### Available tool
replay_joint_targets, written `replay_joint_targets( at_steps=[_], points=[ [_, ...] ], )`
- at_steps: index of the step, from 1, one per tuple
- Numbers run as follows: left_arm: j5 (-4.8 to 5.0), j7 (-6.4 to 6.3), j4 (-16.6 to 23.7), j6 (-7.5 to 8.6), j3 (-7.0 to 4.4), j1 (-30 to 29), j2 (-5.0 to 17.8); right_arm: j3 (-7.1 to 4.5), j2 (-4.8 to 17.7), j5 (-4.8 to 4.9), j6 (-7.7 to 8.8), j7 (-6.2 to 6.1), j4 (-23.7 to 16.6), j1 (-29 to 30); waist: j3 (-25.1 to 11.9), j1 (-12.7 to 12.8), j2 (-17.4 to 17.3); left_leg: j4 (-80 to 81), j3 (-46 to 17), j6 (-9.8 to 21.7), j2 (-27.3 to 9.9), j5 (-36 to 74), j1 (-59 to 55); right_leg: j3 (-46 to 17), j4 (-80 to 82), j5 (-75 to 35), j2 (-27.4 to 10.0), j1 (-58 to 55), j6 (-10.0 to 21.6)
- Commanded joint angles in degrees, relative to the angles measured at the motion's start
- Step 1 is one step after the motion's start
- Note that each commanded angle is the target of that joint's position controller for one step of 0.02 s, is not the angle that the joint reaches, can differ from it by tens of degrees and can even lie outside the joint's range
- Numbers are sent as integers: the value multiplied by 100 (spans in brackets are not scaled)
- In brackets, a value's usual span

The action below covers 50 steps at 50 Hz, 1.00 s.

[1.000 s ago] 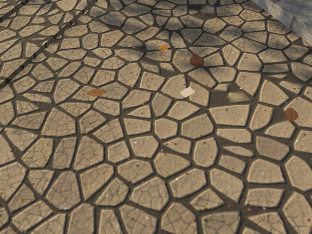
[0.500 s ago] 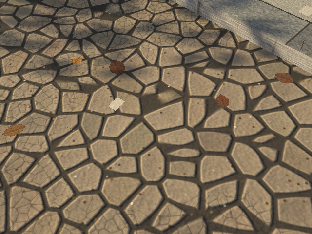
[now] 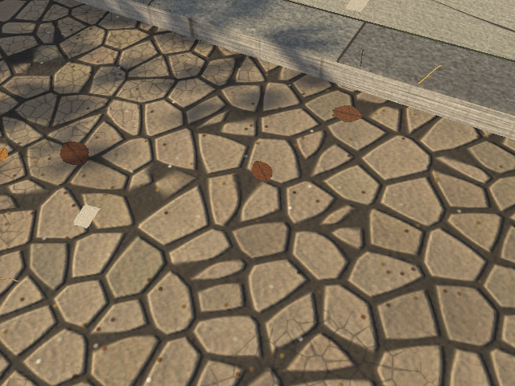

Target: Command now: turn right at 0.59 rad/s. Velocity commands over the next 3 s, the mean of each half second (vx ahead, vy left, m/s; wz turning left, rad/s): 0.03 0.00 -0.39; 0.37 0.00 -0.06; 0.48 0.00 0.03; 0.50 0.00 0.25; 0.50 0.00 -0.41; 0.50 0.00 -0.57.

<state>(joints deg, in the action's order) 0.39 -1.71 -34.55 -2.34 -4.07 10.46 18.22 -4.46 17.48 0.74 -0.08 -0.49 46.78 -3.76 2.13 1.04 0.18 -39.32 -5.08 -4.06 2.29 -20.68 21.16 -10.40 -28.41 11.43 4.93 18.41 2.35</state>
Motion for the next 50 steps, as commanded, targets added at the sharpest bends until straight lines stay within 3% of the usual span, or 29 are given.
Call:
replay_joint_targets(
  at_steps=[1, 2, 3, 4, 5, 6, 7, 9, 12, 17, 19, 21, 22, 23, 24, 25, 26, 28, 31, 35, 40, 42, 43, 44, 45, 46, 47, 48, 50],
  points=[
    [62, -2, 406, 14, -295, -170, 995, -144, 577, 13, 149, 62, -343, -141, -796, -119, 916, 910, 20, 121, 37, 247, -162, -1892, 416, -1811, -1357, -1021, 947],
    [110, -16, 429, -8, -285, -286, 971, -164, 589, 0, 169, 79, -282, -361, -808, -267, 862, 1622, 111, 204, 12, 837, -600, -1833, 277, -1624, -1194, -860, 776],
    [117, -33, 439, -17, -254, -233, 851, -224, 770, -46, 169, 68, -232, -559, -866, -283, 637, 1998, -92, 369, -397, 1439, -1233, -1643, 5, -920, -941, -428, 509],
    [42, -19, 405, -19, -170, 98, 513, -293, 1146, -137, 124, 27, -283, -594, -968, -52, -589, 2162, -1156, 828, -1596, 2082, -1889, -806, -1180, 948, -275, 370, 161],
    [80, -19, 569, 30, -251, 118, 722, -321, 1368, -288, 98, 27, -287, -481, -594, 40, -1690, 2297, -2379, 1845, -2488, 2939, -1593, 74, -2234, 2610, 381, 1449, -162],
    [-7, -18, 446, 66, -375, 223, 1154, -243, 1070, -272, 124, 1, -459, -201, -511, 31, -1139, 2301, -2241, 2091, -2642, 2822, -1383, -11, -3318, 2411, -86, 1533, -364],
    [35, 0, 306, 44, -449, 268, 1265, -161, 765, -217, 119, -41, -542, 91, -422, 120, -839, 2222, -1603, 1830, -2231, 2588, -1265, 30, -3696, 2000, -165, 1492, -439],
    [-1, -26, 168, -52, -379, 333, 926, -93, 607, -70, 100, -87, -564, 189, -266, 58, -747, 2132, -956, 1574, -1733, 2433, -1349, 81, -4085, 1483, -168, 1645, -636],
    [60, -3, 300, -29, -231, 39, 568, -80, 674, -96, 29, -126, -456, -200, -301, -164, -843, 2123, -490, 1687, -1538, 2892, -1649, 391, -3518, 1292, -189, 1575, -762],
    [-1, 43, 401, 14, -49, -215, 337, -134, 953, -47, -53, -55, -396, -295, -521, -355, -1124, 1978, -253, 1708, -1642, 3289, -1644, 897, -1511, 1367, -496, 397, -755],
    [22, 55, 293, 12, -77, -28, 423, -121, 995, 19, -67, -18, -328, -362, -517, -295, -1095, 1820, -285, 1653, -1643, 3249, -1572, 1059, -621, 911, -430, -88, -666],
    [5, 71, 53, 8, -63, 381, 353, -9, 764, 82, -31, 25, -234, -453, -573, -70, -845, 1736, -154, 1319, -1444, 1781, -991, 1193, 859, -56, -326, -1263, -376],
    [-1, 41, 39, 1, -79, 488, 477, 89, 532, -8, 48, 82, -166, -612, -703, -54, -536, 1539, -7, 955, -1247, 877, -404, 759, 795, -262, -621, -2065, -213],
    [-7, -22, 43, -10, -138, 851, 853, 233, 136, -243, 117, 156, -272, -537, -971, -41, 644, 258, 593, 504, -704, -475, 366, -556, 769, -761, -1714, -2707, 153],
    [-69, 53, -94, 46, -284, 1140, 1356, 169, 354, -70, 179, 114, -501, -187, -656, 230, 1659, -433, 904, 335, -198, -1410, 1207, -1747, 1389, 1014, -2434, -2077, 1079],
    [-91, 97, -82, 194, -242, 1169, 1135, 27, 825, 32, 211, 73, -588, 205, -129, 466, 1170, -1403, 526, 298, -444, -1417, 1675, -2152, 1834, 2259, -2438, -1833, 1351],
    [-105, 92, -160, 309, -168, 1028, 923, -53, 918, 110, 230, 92, -564, 152, 191, 307, 1148, -1789, 392, 392, -580, -1071, 1985, -1972, 1949, 2720, -2321, -1679, 1223],
    [-22, 53, -160, 451, -108, 757, 726, -80, 798, 84, 282, 121, -389, -105, 386, 134, 1021, -1810, 306, 485, -746, -345, 2148, -1502, 2105, 2333, -2050, -1672, 1001],
    [-40, 28, -158, 549, -79, 727, 597, -14, 478, 31, 435, 224, -309, -88, 212, 80, 733, -1253, 461, 457, -730, 640, 1874, -738, 2180, 1103, -1745, -1642, 883],
    [25, 89, -254, 594, -167, 845, 795, 104, 313, 8, 465, 291, -398, 220, 136, 201, 729, 69, 624, 292, -552, 1181, 984, -182, 2120, 611, -1652, -1176, 897],
    [104, 156, -439, 586, -217, 951, 906, 105, 574, 78, 493, 342, -464, 90, 275, 35, 664, 650, 586, 513, -526, 1223, 274, -254, 1917, 758, -1965, -918, 861],
    [72, 153, -481, 543, -170, 923, 788, 30, 699, 77, 504, 303, -242, -571, 85, -311, 553, 862, 756, 659, -355, 1084, -638, -39, 1282, 341, -1776, -708, 665],
    [18, 146, -494, 535, -87, 964, 570, -79, 915, 93, 519, 246, -47, -1284, -287, -625, 328, 989, 617, 803, -404, 943, -1579, 285, 250, -257, -1450, -404, 481],
    [-54, 130, -292, 557, 64, 1020, 146, -193, 1451, 0, 537, 192, 23, -1957, -863, -787, -879, 1606, -1149, 1289, -1626, 122, -2719, 877, -1891, 334, -814, 631, 76],
    [36, 76, -92, 656, 85, 1218, 73, -236, 1728, -47, 564, 269, 70, -2275, -1241, -680, -2072, 2704, -3734, 1993, -2383, -1498, -3408, 626, -3477, 2193, -124, 1978, -154],
    [185, 84, -180, 708, -51, 1079, 606, -93, 1228, -19, 597, 286, -6, -1857, -796, -599, -1269, 2869, -3629, 1908, -2415, -2104, -3081, 242, -4148, 1908, -497, 2519, -102],
    [227, 116, -161, 735, -88, 773, 754, -21, 964, -21, 596, 269, -89, -1547, -319, -509, -943, 2797, -2855, 1717, -2240, -1645, -2603, 375, -4153, 1379, -780, 2677, 16],
    [160, 110, -213, 745, -72, 665, 657, 17, 836, -69, 587, 256, -159, -1283, -196, -393, -579, 2807, -2280, 1590, -1979, -1010, -2251, 471, -3975, 882, -993, 2548, 40],
    [62, 142, -257, 712, -74, 601, 495, 85, 632, -150, 581, 233, -217, -1074, -77, -231, -596, 2985, -1459, 1494, -1582, 44, -1737, 517, -3577, 242, -1235, 2176, -2]
  ],
)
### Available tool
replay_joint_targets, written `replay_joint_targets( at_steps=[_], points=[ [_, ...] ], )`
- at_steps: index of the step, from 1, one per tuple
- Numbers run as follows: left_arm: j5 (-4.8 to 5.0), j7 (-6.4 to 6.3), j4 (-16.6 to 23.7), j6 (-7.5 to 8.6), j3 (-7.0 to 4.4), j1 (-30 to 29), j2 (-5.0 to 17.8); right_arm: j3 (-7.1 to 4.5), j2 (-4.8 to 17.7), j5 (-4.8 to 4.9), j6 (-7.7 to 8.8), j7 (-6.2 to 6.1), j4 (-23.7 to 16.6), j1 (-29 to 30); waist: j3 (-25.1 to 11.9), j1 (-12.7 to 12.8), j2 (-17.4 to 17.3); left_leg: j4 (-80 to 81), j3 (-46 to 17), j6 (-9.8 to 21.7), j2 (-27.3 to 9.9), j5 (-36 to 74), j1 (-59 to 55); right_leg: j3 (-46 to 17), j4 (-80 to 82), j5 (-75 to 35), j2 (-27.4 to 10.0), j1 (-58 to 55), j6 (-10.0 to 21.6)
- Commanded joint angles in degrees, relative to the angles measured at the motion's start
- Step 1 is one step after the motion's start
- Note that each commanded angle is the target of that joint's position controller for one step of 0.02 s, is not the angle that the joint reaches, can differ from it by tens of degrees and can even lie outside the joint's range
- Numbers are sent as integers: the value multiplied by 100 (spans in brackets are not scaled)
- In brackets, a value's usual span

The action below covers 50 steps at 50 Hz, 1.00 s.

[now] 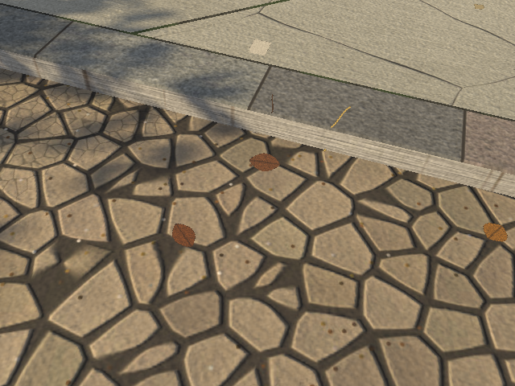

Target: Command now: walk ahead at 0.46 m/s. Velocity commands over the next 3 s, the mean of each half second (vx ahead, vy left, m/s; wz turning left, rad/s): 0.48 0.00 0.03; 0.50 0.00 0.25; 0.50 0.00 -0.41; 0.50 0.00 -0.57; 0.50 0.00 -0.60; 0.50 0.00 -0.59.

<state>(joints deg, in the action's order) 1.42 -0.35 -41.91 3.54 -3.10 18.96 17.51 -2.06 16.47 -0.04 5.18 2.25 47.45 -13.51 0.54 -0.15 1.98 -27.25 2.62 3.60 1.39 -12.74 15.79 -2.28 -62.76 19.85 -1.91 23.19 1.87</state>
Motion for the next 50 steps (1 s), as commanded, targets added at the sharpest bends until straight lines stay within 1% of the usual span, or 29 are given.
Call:
replay_joint_targets(
  at_steps=[1, 5, 9, 13, 16, 18, 19, 20, 21, 22, 23, 24, 25, 26, 27, 29, 31, 33, 36, 39, 41, 43, 44, 45, 46, 47, 48, 49, 50],
  points=[
    [-49, 23, 447, 95, -158, -204, 480, -152, 715, -61, 72, -56, -279, -114, 63, -76, -810, 1866, -1994, 760, -1411, -364, -1108, -236, -48, -776, -566, 1598, -2],
    [-120, 9, 592, 48, -126, -652, 336, -173, 821, 16, 93, -120, -156, -365, 216, -129, -501, 2032, -1317, 858, -1314, 1164, -1190, -83, 780, -1488, -570, 1988, -257],
    [-83, 103, 802, 156, -16, -1442, 91, -154, 864, 54, 13, -204, -42, -657, 356, -381, -527, 2095, -719, 675, -1070, 1709, -1154, 191, 2279, -2496, -391, 1651, -298],
    [-35, 269, 1018, 234, 34, -2143, 23, -161, 917, 87, -95, -232, 155, -1132, 554, -590, -453, 1963, -678, 705, -1284, 1851, -1648, 307, 3111, -2692, -191, 1607, -186],
    [-25, 377, 1127, 276, 15, -2321, 111, -199, 975, 104, -195, -261, 233, -1225, 525, -459, -533, 1572, -706, 662, -1533, 2621, -2240, 301, 3413, -2201, -61, 1575, 43],
    [-53, 370, 1024, 263, -87, -1866, 359, -253, 1126, 91, -237, -298, 201, -1124, 97, -111, -748, 893, -663, 559, -1541, 4392, -2484, 467, 3417, -1712, 226, 787, 252],
    [-57, 327, 841, 246, -197, -1179, 574, -261, 1161, 68, -279, -309, 172, -1017, -386, 296, -795, 59, -534, 468, -1409, 5264, -2431, 604, 3492, -1692, 398, -144, 425],
    [-85, 246, 614, 227, -302, -246, 813, -210, 1071, 39, -294, -320, 101, -945, -1028, 763, -736, -1145, -474, 303, -1196, 4912, -1597, 341, 3440, -1994, 110, -1815, 667],
    [-252, 181, 491, 207, -431, 561, 1366, -27, 474, -50, -215, -282, -107, -1425, -2089, 715, 286, -3357, -303, 7, -502, 2434, 604, -1756, 3181, -1729, -1460, -4392, 1372],
    [-165, 187, 405, 195, -354, 689, 1034, 80, 218, 36, -113, -229, 40, -1728, -2841, 634, 1153, -4768, -867, -152, 262, -1890, 1846, -3912, 4030, -891, -2309, -5187, 1890],
    [-124, 155, 428, 168, -238, 383, 670, -135, 948, 232, -30, -198, -103, -1110, -1898, 765, 604, -5127, -1209, -104, -106, -1761, 2399, -3313, 4344, -403, -2097, -4430, 1542],
    [-121, 123, 427, 154, -189, -1, 542, -162, 992, 328, 5, -192, -294, -596, -1043, 622, 354, -4938, -983, -90, -404, -1269, 2480, -2361, 4525, -603, -1878, -3487, 1308],
    [-147, 141, 358, 182, -149, -306, 414, -149, 853, 277, -4, -207, -351, -358, -479, 409, -22, -4527, -887, -130, -615, -891, 2347, -1753, 4806, -1014, -1613, -2608, 1170],
    [-182, 153, 342, 245, -117, -542, 263, -196, 798, 206, -76, -233, -316, -404, -251, 196, 87, -4204, -910, -167, -801, -600, 2071, -1255, 5022, -1250, -1389, -2081, 1055],
    [-212, 166, 307, 292, -125, -687, 239, -187, 660, 202, -169, -237, -237, -631, -163, 33, 253, -4114, -916, -227, -884, -421, 1718, -950, 5246, -1317, -1276, -1671, 1024],
    [-197, 186, 182, 388, -154, -819, 242, -167, 424, 195, -324, -260, -183, -801, 8, -124, 228, -3964, -889, -336, -940, -288, 1582, -461, 5545, -1637, -1239, -1218, 1068],
    [-225, 172, 55, 437, -199, -849, 358, -183, 404, 163, -395, -296, -324, -542, 219, -139, 180, -3620, -957, -426, -978, 119, 1910, -37, 5699, -1924, -1219, -1124, 1056],
    [-241, 124, -48, 426, -225, -790, 439, -186, 391, 134, -361, -268, -442, -254, 286, -68, 138, -2978, -951, -457, -964, 811, 2138, 384, 5723, -2162, -1107, -1295, 990],
    [-210, 53, -135, 366, -254, -703, 589, -124, 249, 123, -264, -128, -619, 336, 366, 165, 19, -1781, -555, -402, -872, 1713, 1942, 950, 5717, -2354, -961, -1468, 824],
    [-135, 16, -312, 254, -310, -338, 762, -84, 189, 125, -248, -14, -907, 930, 506, 426, -95, -1173, -330, -286, -813, 1714, 2184, 1094, 5585, -2485, -1213, -2126, 806],
    [-35, 37, -520, 155, -324, 3, 805, -62, 156, 99, -237, 18, -1102, 1231, 607, 488, -138, -860, -310, -143, -703, 1228, 2290, 967, 5412, -2706, -1395, -2531, 839],
    [55, 41, -653, 51, -342, 51, 920, -91, 257, 74, -222, 46, -1231, 1278, 570, 311, -26, -608, -173, 24, -536, 558, 2191, 811, 5065, -3471, -1551, -2920, 838],
    [70, 36, -688, 13, -348, -28, 1003, -148, 394, 61, -212, 47, -1215, 1080, 386, 105, 98, -502, -48, 118, -400, 313, 1794, 755, 4727, -4324, -1561, -3018, 792],
    [73, 32, -721, -27, -338, -159, 1050, -256, 596, 52, -200, 28, -1074, 514, 1, -285, 180, -328, 111, 236, -213, 339, 957, 808, 4019, -5115, -1437, -2963, 687],
    [65, 19, -748, -45, -267, -224, 923, -424, 899, 62, -189, -31, -762, -469, -587, -792, 120, -168, 186, 394, -79, 807, -563, 980, 2894, -5189, -1143, -2391, 494],
    [-27, 34, -607, 13, -114, -71, 537, -584, 1420, -30, -214, -135, -562, -1361, -1436, -1033, -473, -367, -1123, 812, -1140, 864, -2666, 1052, 1060, -3520, -700, -727, 233],
    [-65, 95, -588, 126, 84, 562, -94, -584, 1694, -61, -208, -164, -589, -1370, -2287, -555, -1631, 312, -3836, 1619, -2532, 192, -3884, 400, -754, 1337, 363, 935, -72],
    [130, 119, -653, 217, -105, 28, 634, -441, 1132, -59, -164, -158, -696, -1268, -2206, -901, -966, 727, -3950, 1473, -2505, 57, -3662, -537, -1302, 1479, 238, 1381, -48],
    [244, 126, -467, 251, -167, -398, 766, -376, 944, -58, -135, -165, -645, -928, -1248, -775, -947, 814, -2876, 1188, -2321, 465, -2984, -400, -1289, 1063, -57, 1799, -2]
  ],
)
Over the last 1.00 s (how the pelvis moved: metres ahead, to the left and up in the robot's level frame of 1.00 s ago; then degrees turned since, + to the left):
0.17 0.02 0.00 -11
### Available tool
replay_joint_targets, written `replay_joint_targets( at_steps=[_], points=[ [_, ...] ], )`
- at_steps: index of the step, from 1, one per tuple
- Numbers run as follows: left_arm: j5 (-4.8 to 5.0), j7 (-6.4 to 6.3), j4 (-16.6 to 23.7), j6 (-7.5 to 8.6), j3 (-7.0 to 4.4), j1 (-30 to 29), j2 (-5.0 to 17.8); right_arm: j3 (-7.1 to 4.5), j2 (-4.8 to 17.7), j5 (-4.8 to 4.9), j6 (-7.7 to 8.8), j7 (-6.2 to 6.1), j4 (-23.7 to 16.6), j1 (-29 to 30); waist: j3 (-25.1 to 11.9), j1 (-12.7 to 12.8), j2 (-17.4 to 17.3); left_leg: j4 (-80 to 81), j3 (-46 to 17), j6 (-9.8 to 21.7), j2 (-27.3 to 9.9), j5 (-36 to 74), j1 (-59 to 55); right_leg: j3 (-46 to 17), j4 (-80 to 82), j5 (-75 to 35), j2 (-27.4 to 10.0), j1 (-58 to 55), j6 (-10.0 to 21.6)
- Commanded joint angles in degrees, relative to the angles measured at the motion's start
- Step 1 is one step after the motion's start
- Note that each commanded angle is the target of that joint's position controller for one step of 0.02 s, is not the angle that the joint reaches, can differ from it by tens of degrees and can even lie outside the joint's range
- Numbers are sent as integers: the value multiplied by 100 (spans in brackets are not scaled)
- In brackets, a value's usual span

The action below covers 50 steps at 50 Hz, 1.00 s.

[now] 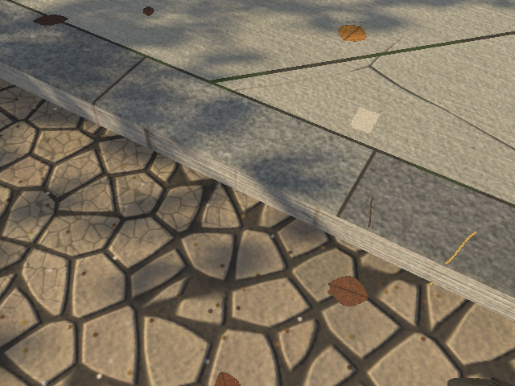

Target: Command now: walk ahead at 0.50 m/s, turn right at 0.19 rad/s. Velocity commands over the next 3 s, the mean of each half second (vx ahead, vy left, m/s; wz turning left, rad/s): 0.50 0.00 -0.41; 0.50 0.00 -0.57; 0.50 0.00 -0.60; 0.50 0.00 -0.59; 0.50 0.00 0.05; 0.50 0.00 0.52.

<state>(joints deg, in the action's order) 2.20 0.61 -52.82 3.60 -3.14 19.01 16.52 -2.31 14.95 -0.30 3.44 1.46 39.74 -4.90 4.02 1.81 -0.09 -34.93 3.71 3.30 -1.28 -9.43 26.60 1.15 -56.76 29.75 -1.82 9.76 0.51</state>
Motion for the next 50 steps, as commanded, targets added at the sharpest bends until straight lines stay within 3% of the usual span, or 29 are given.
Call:
replay_joint_targets(
  at_steps=[1, 2, 4, 7, 12, 13, 14, 16, 19, 21, 22, 23, 24, 25, 26, 27, 28, 29, 30, 32, 35, 40, 43, 44, 46, 47, 48, 49, 50],
  points=[
    [80, -13, 639, 253, -147, -559, 756, -315, 923, -15, 73, -77, 141, -1408, -1151, -753, -468, 1701, -2333, 1020, -1807, 476, -3367, -638, -1533, -467, -352, 3072, 135],
    [-8, -42, 588, 204, -183, -559, 710, -277, 725, -25, 115, -61, 139, -1119, -829, -560, -495, 1907, -1831, 896, -1617, 763, -2756, -625, -1274, -841, -513, 2830, 99],
    [9, -51, 428, 10, -184, -181, 503, -246, 512, -75, 227, -44, 157, -837, -701, -266, -546, 2341, -1230, 820, -1437, 898, -2126, -667, -1142, -1337, -653, 2244, 54],
    [-17, -71, 498, -168, -154, -318, 285, -299, 610, -78, 336, -82, 304, -736, -326, -134, -374, 2701, -542, 811, -1386, 1262, -1837, -695, -743, -1776, -712, 2501, -45],
    [-93, 45, 773, -121, -79, -1076, 161, -363, 810, -69, 293, -205, 467, -835, -31, -329, -276, 2893, 355, 646, -1197, 1324, -2088, -432, 997, -3102, -621, 2718, -77],
    [-625, 222, 893, -231, 8, -1387, 30, -265, 578, -133, 273, -157, 702, -1247, 191, -334, -5, 2877, 680, 543, -1169, 1345, -1885, 232, 1342, -3250, -433, 2485, -16],
    [-607, 326, 995, -272, 35, -1607, -72, -271, 600, -132, 268, -154, 760, -1419, 238, -461, -181, 2848, 785, 485, -1148, 1327, -1901, 375, 1598, -3351, -421, 2361, 67],
    [-488, 433, 1110, -287, 26, -1755, 35, -314, 765, -139, 238, -178, 835, -1524, 236, -476, -358, 2673, 867, 399, -1276, 1500, -2300, 404, 1869, -3159, -367, 2313, 233],
    [-504, 397, 1171, -297, -50, -1622, 278, -361, 962, -138, 120, -221, 888, -1465, 43, -296, -483, 1949, 981, 297, -1473, 3010, -3099, 533, 2139, -2196, -44, 2165, 547],
    [-511, 280, 994, -266, -154, -844, 448, -374, 1080, -141, 7, -217, 901, -1420, -476, 82, -536, 490, 1073, 256, -1472, 4481, -3290, 658, 2278, -1469, 419, 1320, 858],
    [-536, 185, 680, -198, -253, 152, 590, -350, 1069, -132, -55, -204, 847, -1353, -1019, 529, -260, -949, 1214, 110, -1308, 4064, -2886, 575, 2762, -1617, 624, 165, 1049],
    [-585, 88, 569, -186, -454, 833, 1258, -229, 662, -81, -40, -183, 597, -1546, -1723, 651, 587, -2859, 1272, -152, -993, 2105, -1267, -1246, 2964, -832, -612, -1495, 1510],
    [-384, 87, 679, -240, -574, 450, 1743, -200, 421, -75, 14, -80, 260, -1420, -2076, 257, 1634, -4502, 413, -463, 348, -2242, 902, -4411, 3982, -731, -1688, -2602, 2249],
    [-323, 84, 738, -296, -542, 357, 1579, -223, 772, -133, 55, -65, 223, -868, -1693, 468, 608, -4657, -494, -377, 28, -1918, 1560, -4023, 4209, -1072, -1640, -2501, 2113],
    [-292, 48, 698, -294, -458, 106, 1234, -176, 670, -60, 126, -49, 226, -734, -1010, 332, 231, -4336, -532, -310, -255, -1307, 1579, -3178, 4171, -1582, -1545, -1802, 2004],
    [-273, 33, 681, -272, -362, -141, 881, -159, 632, -64, 159, -72, 317, -830, -557, 64, -97, -3647, -536, -290, -489, -947, 1204, -2597, 4248, -2296, -1244, -1035, 1741],
    [-229, 3, 633, -226, -303, -287, 705, -161, 629, -178, 101, -93, 311, -835, -390, -114, -48, -3253, -575, -342, -584, -864, 857, -2191, 4287, -2921, -967, -606, 1593],
    [-231, -5, 651, -171, -265, -394, 604, -145, 608, -261, 7, -103, 395, -1011, -484, -226, 11, -3093, -585, -406, -602, -781, 504, -1924, 4314, -3366, -814, -400, 1534],
    [-223, 6, 635, -107, -253, -355, 612, -138, 589, -286, -76, -94, 419, -1089, -570, -267, 48, -2988, -553, -467, -570, -792, 376, -1808, 4316, -3717, -731, -338, 1556],
    [-215, 25, 560, -37, -279, -197, 755, -115, 508, -281, -167, -63, 388, -1013, -527, -281, 83, -2592, -463, -569, -543, -667, 448, -1643, 4419, -3739, -593, -215, 1579],
    [-241, 21, 471, -42, -300, 93, 859, -96, 499, -258, -196, -52, 175, -350, -234, -66, 212, -1833, -409, -698, -532, -109, 889, -1715, 4611, -3255, -496, -231, 1499],
    [-279, -22, 357, -58, -306, 486, 897, -35, 474, -186, -116, -19, -98, 524, -144, 278, 362, -580, -409, -715, -288, 626, 974, -1795, 4357, -3550, -402, -648, 1305],
    [-328, -64, 341, -67, -316, 584, 950, -15, 536, -147, -44, -22, -229, 773, -184, 332, 419, -76, -413, -610, -89, 583, 679, -1961, 3985, -4215, -476, -857, 1205],
    [-370, -92, 365, -68, -315, 482, 923, -3, 516, -117, -29, -46, -185, 538, -295, 205, 574, -57, -445, -543, -33, 425, 273, -2033, 3811, -4285, -532, -784, 1144],
    [-354, -114, 513, -52, -332, 38, 1022, -76, 727, -139, 23, -123, 11, -203, -470, -244, 453, 321, -401, -380, 234, 52, -995, -2098, 3167, -5191, -388, -300, 866],
    [-299, -81, 529, -19, -332, -109, 1055, -141, 859, -172, 85, -181, 211, -899, -752, -638, 211, 821, -318, -270, 279, 217, -1889, -1956, 2308, -5405, -102, -111, 731],
    [-231, -39, 613, 45, -246, -119, 769, -248, 1232, -274, 158, -272, 313, -1681, -1316, -958, -265, 1174, -1123, -45, -567, -335, -3080, -1635, 929, -4475, 337, 510, 555],
    [-126, -51, 837, 48, -82, 373, 67, -341, 1791, -382, 119, -320, 277, -1915, -1803, -652, -1577, 1705, -3477, 443, -2303, -511, -4207, -947, -577, -294, 1144, 2009, 379],
    [-296, -92, 723, -48, -109, 693, 475, -365, 1608, -282, 12, -284, 281, -1590, -1744, -315, -1338, 1989, -4628, 778, -2504, -1540, -3740, -876, -1289, 111, 770, 2504, 427]
  ],
)
Over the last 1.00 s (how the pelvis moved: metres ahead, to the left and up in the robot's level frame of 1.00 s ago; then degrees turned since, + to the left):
0.57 0.05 -0.02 10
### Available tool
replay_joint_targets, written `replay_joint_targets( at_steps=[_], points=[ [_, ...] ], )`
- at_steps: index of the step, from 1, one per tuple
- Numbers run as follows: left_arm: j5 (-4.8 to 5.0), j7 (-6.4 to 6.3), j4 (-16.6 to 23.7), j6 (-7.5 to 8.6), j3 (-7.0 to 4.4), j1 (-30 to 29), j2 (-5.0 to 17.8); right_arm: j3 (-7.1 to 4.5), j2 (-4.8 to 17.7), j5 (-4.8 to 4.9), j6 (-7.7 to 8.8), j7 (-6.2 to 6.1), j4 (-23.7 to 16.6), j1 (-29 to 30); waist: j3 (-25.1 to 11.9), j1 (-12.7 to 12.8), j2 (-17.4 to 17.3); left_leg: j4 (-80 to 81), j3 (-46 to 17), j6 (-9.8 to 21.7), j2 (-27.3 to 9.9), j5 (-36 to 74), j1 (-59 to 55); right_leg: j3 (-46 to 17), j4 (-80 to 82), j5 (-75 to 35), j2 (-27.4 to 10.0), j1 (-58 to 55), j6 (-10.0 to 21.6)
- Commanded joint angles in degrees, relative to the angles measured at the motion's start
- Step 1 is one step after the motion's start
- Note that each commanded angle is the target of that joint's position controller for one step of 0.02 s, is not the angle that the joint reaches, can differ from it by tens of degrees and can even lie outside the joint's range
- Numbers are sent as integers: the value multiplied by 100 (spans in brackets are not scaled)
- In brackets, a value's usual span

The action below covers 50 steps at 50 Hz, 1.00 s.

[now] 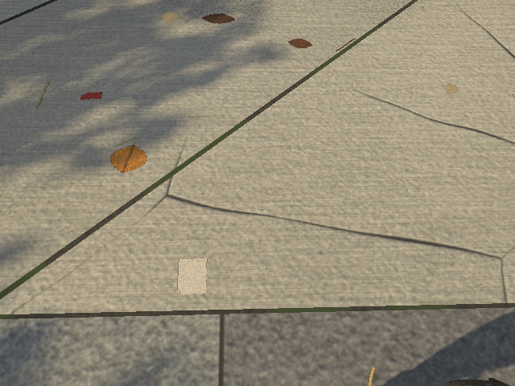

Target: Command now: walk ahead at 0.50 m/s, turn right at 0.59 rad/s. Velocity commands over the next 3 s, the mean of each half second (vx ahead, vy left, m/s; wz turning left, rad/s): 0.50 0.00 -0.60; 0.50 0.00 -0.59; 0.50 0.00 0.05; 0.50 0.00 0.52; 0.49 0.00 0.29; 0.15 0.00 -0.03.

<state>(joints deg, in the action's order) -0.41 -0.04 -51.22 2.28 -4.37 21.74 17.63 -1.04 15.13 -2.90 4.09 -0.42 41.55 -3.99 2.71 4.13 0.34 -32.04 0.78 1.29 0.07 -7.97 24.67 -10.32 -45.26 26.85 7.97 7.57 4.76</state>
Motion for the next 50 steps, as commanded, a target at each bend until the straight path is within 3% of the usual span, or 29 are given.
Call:
replay_joint_targets(
  at_steps=[1, 2, 3, 5, 9, 11, 13, 16, 19, 21, 22, 23, 24, 25, 26, 27, 28, 29, 30, 31, 32, 33, 35, 37, 39, 41, 42, 45, 50],
  points=[
    [-129, -10, 431, 0, -28, 213, 545, -354, 982, 31, -78, -61, -45, -1204, -827, -454, -544, 1822, -3610, 915, -2392, -2400, -2772, 273, -2629, -111, -568, 2786, -1],
    [-149, 61, 473, -24, -33, -141, 524, -266, 652, 66, -76, -39, -57, -936, -342, -462, -273, 1952, -2729, 803, -2041, -2041, -2207, 399, -2485, -493, -752, 2753, -52],
    [-162, 113, 519, -62, -32, -324, 440, -224, 534, 42, -56, -47, -39, -912, -184, -458, -473, 2025, -2075, 694, -1795, -1393, -2003, 508, -2460, -682, -873, 2746, -121],
    [-219, 222, 580, -173, 4, -416, 267, -222, 514, 79, 40, -43, 127, -1193, -157, -432, -704, 2032, -1256, 643, -1561, -315, -1839, 651, -2770, -935, -954, 2784, -233],
    [-199, 289, 897, -280, 32, -974, 90, -278, 550, 131, 180, 31, 320, -1553, -180, -433, -580, 2085, -556, 746, -1664, 596, -2044, 701, -3480, -1296, -1004, 3630, -305],
    [-210, 297, 1090, -312, 36, -1371, 53, -268, 478, 93, 181, 33, 438, -1749, -7, -484, -569, 2121, -246, 748, -1667, 723, -2144, 708, -3624, -1444, -1014, 4154, -374],
    [-222, 175, 1308, -387, 79, -1794, -169, -276, 436, 38, 182, 19, 644, -2211, 26, -641, -791, 2090, -201, 920, -1890, 871, -2585, 902, -4923, -826, -907, 5070, -348],
    [-208, -19, 1834, -414, 139, -2606, -314, -268, 428, -53, 211, 13, 873, -2565, 415, -656, -521, 2283, -73, 819, -2095, 219, -3059, 701, -5882, -28, -942, 6567, -69],
    [-193, -89, 2342, -352, 277, -3394, -606, -215, 369, -88, 242, -13, 1163, -2898, 690, -723, -394, 2462, 232, 624, -2122, 307, -3506, 837, -5960, 539, -936, 7622, 214],
    [-203, -25, 2738, -301, 431, -3775, -803, -164, 279, -40, 183, -77, 1342, -2944, 672, -640, -348, 2716, 702, 451, -1806, 495, -3349, 1183, -4939, 626, -1098, 7348, 284],
    [-211, 25, 2867, -295, 481, -3761, -828, -143, 255, -4, 164, -123, 1410, -2930, 530, -577, -460, 2839, 919, 465, -1718, 857, -3383, 1437, -4477, 479, -1182, 7015, 320],
    [-150, 149, 2835, -291, 572, -3525, -874, -124, 271, 63, 103, -135, 1307, -2619, 352, -475, -379, 3120, 1329, 551, -1476, 1291, -2715, 1913, -3249, -62, -1190, 5682, 338],
    [-106, 258, 2786, -311, 601, -3261, -939, -117, 311, 192, 76, -153, 1251, -2515, 22, -368, -267, 3171, 1540, 573, -1496, 3000, -2159, 2077, -2191, -806, -1067, 3909, 474],
    [-140, 295, 2496, -332, 456, -2597, -635, -188, 708, 287, 59, -140, 1114, -2456, -451, -143, -453, 2370, 1618, 714, -1588, 6174, -2074, 2581, -2167, -512, -448, 2629, 484],
    [-78, 295, 2225, -355, 323, -1599, -382, -362, 1302, 303, 33, -91, 1009, -2287, -1125, 277, -903, 1076, 1572, 667, -1743, 7866, -2439, 2488, -1930, -429, -202, 1845, 565],
    [-17, 241, 1885, -341, 181, -283, -152, -505, 1670, 437, 38, 13, 874, -1988, -1958, 849, -1185, -427, 1508, 499, -1807, 8398, -2599, 2120, -1279, -817, -7, 628, 759],
    [-30, 185, 1786, -307, -32, -19, 321, -555, 1609, 461, 106, 79, 744, -2129, -2370, 964, -1083, -2340, 1275, 159, -1578, 5630, -1747, 647, -296, -568, -179, -553, 891],
    [34, 126, 1769, -266, -282, -623, 1226, -343, 552, 369, 109, 275, 27, -2172, -2660, 197, 1275, -5134, 920, -355, -180, -1626, 781, -2981, 1299, -922, -1996, -1764, 1275],
    [-17, 49, 1890, -325, -395, -546, 1216, -367, 583, 217, 175, 347, -122, -1980, -3241, 224, 502, -6136, -568, -183, -127, -972, 1016, -4275, 2145, -1286, -2169, -1720, 1036],
    [-83, 42, 1703, -286, -349, -826, 1057, -347, 312, 283, 142, 295, -288, -1732, -2512, -80, 188, -6584, -560, -146, -219, -509, 1347, -3856, 2240, -988, -2079, -1040, 994],
    [-48, 48, 1464, -215, -272, -915, 711, -265, 86, 229, 130, 181, -297, -1733, -1701, -357, -191, -6649, -398, -126, -383, -364, 1492, -3296, 2184, -1212, -1911, -249, 910],
    [203, 130, 1624, 50, -135, -841, 490, -300, 327, 373, 334, -43, -416, -1171, -1501, -177, -555, -7210, -740, -39, -265, -950, 1931, -3139, 2327, -997, -1822, -14, 764],
    [83, 251, 1360, 259, -3, -1172, 80, -192, 95, 389, 300, -133, -639, -1283, -997, -823, -135, -7102, -936, 166, -600, -692, 1937, -2254, 2350, -1960, -1537, 1005, 465],
    [219, 192, 1363, 309, 24, -1276, -61, -185, 156, 318, 200, -122, -730, -1085, -550, -949, -155, -5991, -811, 107, -762, -511, 1983, -1276, 2450, -2517, -1131, 1418, 544],
    [207, 140, 1283, 335, 40, -1064, -33, -203, 237, 189, 137, -113, -830, -664, -302, -870, -215, -4966, -337, 149, -713, -199, 1919, -677, 2594, -3379, -733, 1817, 346],
    [214, 26, 1161, 287, 4, -555, 126, -148, 96, 54, 133, -117, -1061, 13, -317, -543, -79, -3918, 4, 18, -473, 201, 1945, -595, 2744, -4292, -633, 1582, 219],
    [213, -28, 1090, 239, 2, -276, 154, -130, 27, 50, 127, -110, -1129, 274, -402, -394, 34, -3410, 43, -27, -359, 475, 2058, -640, 2789, -4380, -653, 1239, 141],
    [241, -161, 954, 145, 3, 335, 224, -102, -18, 178, 115, -46, -1322, 1117, -536, 15, 301, -1574, -23, -67, -33, 1070, 2392, -871, 2819, -4364, -785, 2, -111],
    [231, -325, 684, 19, 45, 826, 160, -107, 102, 275, 265, 280, -1425, 2132, -507, 336, 632, 157, -25, 101, 246, 1575, 2275, -1200, 2732, -4495, -1140, -1325, -282]
  ],
)
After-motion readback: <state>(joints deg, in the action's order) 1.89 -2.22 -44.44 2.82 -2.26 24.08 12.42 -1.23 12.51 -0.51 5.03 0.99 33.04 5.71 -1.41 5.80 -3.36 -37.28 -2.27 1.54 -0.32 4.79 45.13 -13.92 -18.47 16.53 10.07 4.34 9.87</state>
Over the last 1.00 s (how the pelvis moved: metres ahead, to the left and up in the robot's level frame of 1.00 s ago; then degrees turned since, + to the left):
0.54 -0.11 0.00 -34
